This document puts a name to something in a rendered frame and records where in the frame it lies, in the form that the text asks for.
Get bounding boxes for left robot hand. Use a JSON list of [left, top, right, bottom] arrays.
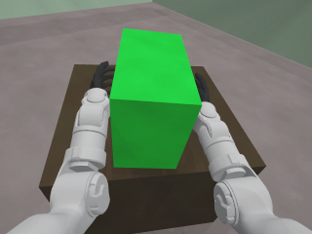
[[90, 61, 115, 95]]

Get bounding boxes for pedestal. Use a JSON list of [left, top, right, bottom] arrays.
[[38, 64, 266, 234]]

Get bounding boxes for left robot upper arm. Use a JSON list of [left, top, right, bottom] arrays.
[[6, 171, 110, 234]]

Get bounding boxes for right robot hand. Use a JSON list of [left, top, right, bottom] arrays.
[[194, 72, 210, 102]]

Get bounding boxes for carton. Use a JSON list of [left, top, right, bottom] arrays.
[[109, 28, 203, 170]]

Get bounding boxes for left robot forearm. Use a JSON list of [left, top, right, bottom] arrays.
[[50, 88, 110, 207]]

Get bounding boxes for right robot upper arm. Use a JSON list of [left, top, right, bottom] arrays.
[[214, 176, 312, 234]]

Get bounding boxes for right robot forearm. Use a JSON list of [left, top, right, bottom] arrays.
[[193, 101, 273, 211]]

